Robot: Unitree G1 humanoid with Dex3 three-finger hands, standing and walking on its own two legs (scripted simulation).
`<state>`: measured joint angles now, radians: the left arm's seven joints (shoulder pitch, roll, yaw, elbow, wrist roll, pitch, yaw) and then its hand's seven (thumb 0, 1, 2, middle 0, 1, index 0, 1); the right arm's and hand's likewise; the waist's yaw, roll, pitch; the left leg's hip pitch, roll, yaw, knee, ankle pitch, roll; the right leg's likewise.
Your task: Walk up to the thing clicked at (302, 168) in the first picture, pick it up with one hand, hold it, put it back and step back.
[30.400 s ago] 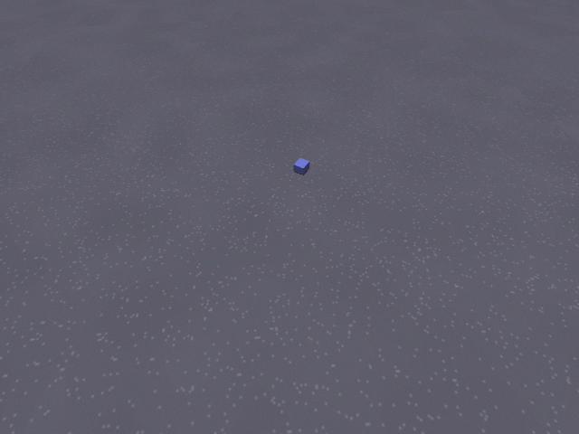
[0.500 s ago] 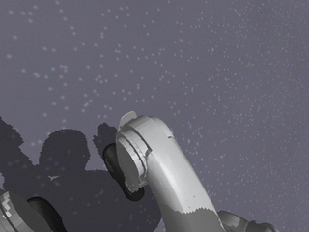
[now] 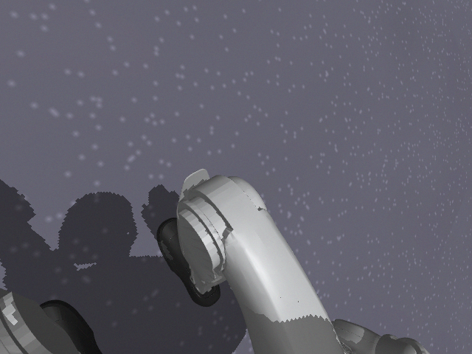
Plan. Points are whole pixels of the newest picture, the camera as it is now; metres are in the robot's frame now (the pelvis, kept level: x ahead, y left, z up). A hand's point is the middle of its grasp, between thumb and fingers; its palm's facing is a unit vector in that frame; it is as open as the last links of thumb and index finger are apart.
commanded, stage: withdraw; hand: left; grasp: from above
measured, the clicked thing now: out of the picture +0.50 +0.28 -0.29
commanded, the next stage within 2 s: home in 0.84 s
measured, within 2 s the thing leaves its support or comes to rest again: neither
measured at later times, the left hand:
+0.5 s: hand out of the picture +0.50 +0.32 -0.11, palm faces -0.13 -0.34 -0.93, open 13.5 cm
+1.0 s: hand out of the picture +0.45 +0.31 -0.11, palm faces -0.49 -0.19 -0.85, open 13.8 cm
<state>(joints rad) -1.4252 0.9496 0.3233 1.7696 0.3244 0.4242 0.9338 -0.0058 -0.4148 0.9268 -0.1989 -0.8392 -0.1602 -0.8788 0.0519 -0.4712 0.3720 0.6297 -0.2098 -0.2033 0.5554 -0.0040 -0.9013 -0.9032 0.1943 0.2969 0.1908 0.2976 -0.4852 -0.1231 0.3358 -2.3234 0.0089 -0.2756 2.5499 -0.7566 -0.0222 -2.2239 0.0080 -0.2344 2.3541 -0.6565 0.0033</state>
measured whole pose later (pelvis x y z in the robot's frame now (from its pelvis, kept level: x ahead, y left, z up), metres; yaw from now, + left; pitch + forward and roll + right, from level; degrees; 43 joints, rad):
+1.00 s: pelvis -0.01 +0.00 +0.04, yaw +7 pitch +32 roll -7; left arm -1.09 0.68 0.01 1.44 1.05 0.09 0.21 0.00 -0.46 0.97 -0.11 -0.99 -0.12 -0.98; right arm 0.22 -0.32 0.10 0.71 -0.11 -0.08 0.20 0.00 -0.91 -0.90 0.20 0.30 0.20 0.30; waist -0.28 0.04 0.02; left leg -2.26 0.03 -0.11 2.36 -0.67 0.01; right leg -2.22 0.00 -0.10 2.26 -0.61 0.00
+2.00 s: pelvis +0.03 +0.00 +0.34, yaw +13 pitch +20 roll -3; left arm 0.25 0.28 -0.02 0.13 0.09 0.25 0.08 0.01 0.88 0.89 -0.21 -0.30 -0.21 -0.30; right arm 0.21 -0.22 0.00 0.58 0.05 -0.12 -0.10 0.01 -0.90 -0.90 0.20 0.30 0.20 0.30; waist -0.06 0.04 -0.20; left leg -1.14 0.02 -0.04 1.35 -0.55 0.00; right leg -1.12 -0.01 -0.06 1.30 -0.53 0.00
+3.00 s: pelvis +0.08 +0.02 +0.41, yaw +15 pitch +10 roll -3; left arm 0.49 0.23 0.03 -0.10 -0.06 0.43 0.02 0.01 0.90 0.90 -0.20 -0.30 -0.20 -0.29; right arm 0.31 -0.22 0.03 0.54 0.01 -0.23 -0.18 0.01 -0.90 -0.90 0.20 0.30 0.20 0.30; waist -0.04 0.04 -0.16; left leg -0.68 0.02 -0.04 1.00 -0.50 0.01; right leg -0.64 -0.01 -0.06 0.93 -0.47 0.01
